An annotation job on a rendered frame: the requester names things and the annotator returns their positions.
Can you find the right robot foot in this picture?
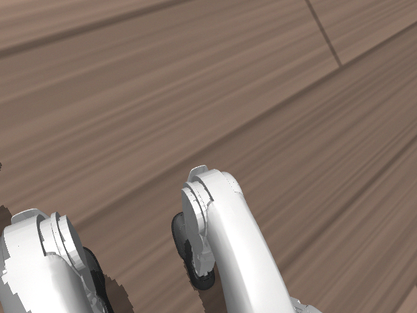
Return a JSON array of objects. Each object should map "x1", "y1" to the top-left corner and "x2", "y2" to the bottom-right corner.
[{"x1": 171, "y1": 212, "x2": 215, "y2": 290}]

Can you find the left robot foot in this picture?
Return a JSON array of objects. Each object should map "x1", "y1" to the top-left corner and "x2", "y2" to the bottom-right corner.
[{"x1": 83, "y1": 246, "x2": 114, "y2": 313}]

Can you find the right robot hand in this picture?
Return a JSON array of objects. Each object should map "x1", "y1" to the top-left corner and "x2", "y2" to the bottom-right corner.
[{"x1": 290, "y1": 297, "x2": 322, "y2": 313}]

